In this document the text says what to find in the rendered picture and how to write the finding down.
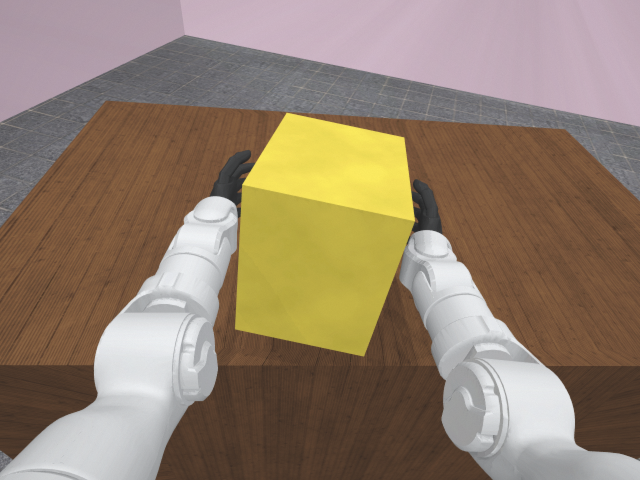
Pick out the left robot hand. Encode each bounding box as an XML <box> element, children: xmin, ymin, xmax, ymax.
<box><xmin>209</xmin><ymin>150</ymin><xmax>255</xmax><ymax>218</ymax></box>

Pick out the left robot upper arm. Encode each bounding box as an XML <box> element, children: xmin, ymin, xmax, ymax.
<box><xmin>0</xmin><ymin>313</ymin><xmax>218</xmax><ymax>480</ymax></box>

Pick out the right robot hand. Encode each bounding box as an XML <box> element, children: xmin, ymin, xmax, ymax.
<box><xmin>407</xmin><ymin>179</ymin><xmax>443</xmax><ymax>244</ymax></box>

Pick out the right robot forearm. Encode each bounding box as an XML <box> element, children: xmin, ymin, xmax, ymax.
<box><xmin>399</xmin><ymin>230</ymin><xmax>575</xmax><ymax>417</ymax></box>

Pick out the pedestal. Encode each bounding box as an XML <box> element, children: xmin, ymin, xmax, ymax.
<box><xmin>0</xmin><ymin>101</ymin><xmax>640</xmax><ymax>480</ymax></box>

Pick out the left robot forearm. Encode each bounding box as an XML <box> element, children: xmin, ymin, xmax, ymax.
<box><xmin>94</xmin><ymin>196</ymin><xmax>238</xmax><ymax>392</ymax></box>

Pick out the right robot upper arm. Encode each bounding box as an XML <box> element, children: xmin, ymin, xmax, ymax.
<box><xmin>441</xmin><ymin>358</ymin><xmax>640</xmax><ymax>480</ymax></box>

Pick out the carton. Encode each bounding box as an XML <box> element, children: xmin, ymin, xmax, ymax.
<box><xmin>235</xmin><ymin>113</ymin><xmax>415</xmax><ymax>356</ymax></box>

